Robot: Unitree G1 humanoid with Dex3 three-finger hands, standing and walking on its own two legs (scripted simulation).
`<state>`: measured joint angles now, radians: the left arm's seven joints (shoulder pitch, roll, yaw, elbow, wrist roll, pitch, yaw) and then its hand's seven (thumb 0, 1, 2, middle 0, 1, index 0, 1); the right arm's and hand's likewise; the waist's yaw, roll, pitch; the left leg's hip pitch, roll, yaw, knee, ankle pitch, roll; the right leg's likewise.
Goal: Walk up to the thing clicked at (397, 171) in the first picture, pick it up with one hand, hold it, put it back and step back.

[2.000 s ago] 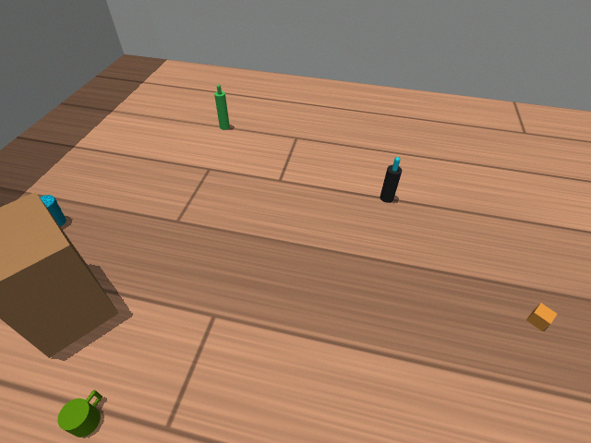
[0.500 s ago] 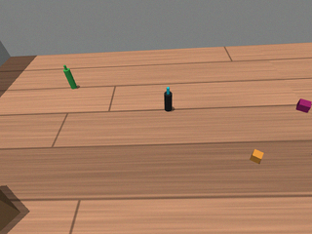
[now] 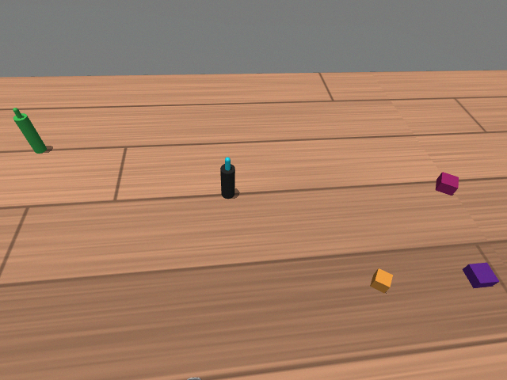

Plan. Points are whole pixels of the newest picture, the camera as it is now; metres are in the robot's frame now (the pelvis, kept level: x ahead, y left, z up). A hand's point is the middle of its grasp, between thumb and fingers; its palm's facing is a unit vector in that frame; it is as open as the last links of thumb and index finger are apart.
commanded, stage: walk up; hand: left
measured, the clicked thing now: (227, 176) +1.07 +0.13 -0.63
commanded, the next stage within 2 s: none
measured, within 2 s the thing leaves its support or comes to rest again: neither
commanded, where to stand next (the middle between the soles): +0.71 -0.05 m, yaw -6 degrees
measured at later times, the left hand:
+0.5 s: hand (161, 259) +0.36 +0.20 -0.11, palm faces -0.12 -0.92 -0.38, open 7.4 cm
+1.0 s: hand (152, 213) +0.49 +0.26 -0.14, palm faces -0.18 -0.92 -0.34, open 7.4 cm
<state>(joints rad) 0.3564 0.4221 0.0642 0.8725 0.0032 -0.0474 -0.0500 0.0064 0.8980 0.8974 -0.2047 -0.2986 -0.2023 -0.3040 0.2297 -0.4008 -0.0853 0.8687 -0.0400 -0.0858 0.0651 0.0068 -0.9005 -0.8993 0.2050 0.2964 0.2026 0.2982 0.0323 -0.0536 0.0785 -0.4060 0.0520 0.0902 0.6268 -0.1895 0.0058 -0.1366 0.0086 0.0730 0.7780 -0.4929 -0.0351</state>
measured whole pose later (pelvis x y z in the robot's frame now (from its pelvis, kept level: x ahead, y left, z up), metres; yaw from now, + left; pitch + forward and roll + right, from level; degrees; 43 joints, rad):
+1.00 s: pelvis +0.41 -0.01 +0.02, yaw -8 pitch -3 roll -1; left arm 0.33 0.45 0.04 0.90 0.00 -0.05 -0.04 0.01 0.90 0.90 -0.20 -0.30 -0.20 -0.30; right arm 0.31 -0.38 -0.05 0.84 0.00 -0.09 0.06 0.00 -0.90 -0.90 0.21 0.30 0.20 0.30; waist -0.01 -0.06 0.06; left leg -0.25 0.05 0.09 0.55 -0.25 0.02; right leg -0.44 -0.02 0.04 1.08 -0.39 -0.04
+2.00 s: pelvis +0.63 -0.04 +0.01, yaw -8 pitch -2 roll +0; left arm 0.27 0.41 0.03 0.96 0.01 -0.01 -0.02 0.00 0.90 0.90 -0.20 -0.30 -0.20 -0.30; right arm 0.23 -0.39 -0.04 0.90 -0.02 -0.03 0.03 0.00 -0.90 -0.90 0.21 0.30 0.21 0.30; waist -0.01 -0.03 0.07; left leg -0.34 0.04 0.04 0.60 -0.23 0.02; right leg -0.34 -0.04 -0.01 0.74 -0.43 -0.02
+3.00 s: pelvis +0.68 -0.05 +0.03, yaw -6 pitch -2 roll +0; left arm 0.10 0.36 0.01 1.17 0.00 -0.01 -0.01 0.00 0.90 0.90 -0.20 -0.30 -0.20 -0.30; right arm 0.09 -0.35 0.00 1.15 0.00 -0.01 0.02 0.00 -0.90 -0.90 0.21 0.30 0.20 0.30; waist 0.01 0.01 0.04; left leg -0.16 0.02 -0.01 0.38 -0.18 -0.01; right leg -0.09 -0.04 -0.04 0.35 -0.21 0.02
